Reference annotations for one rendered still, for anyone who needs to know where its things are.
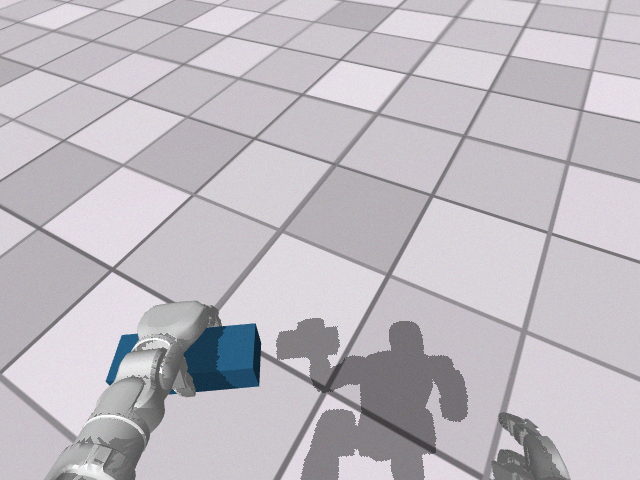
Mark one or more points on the left robot hand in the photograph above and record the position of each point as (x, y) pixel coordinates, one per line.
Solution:
(184, 322)

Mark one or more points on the left robot arm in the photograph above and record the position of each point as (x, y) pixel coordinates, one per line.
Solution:
(117, 432)

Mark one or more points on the carton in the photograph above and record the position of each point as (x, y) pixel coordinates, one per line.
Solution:
(224, 357)

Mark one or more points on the right robot hand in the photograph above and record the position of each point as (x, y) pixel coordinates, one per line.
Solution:
(542, 458)

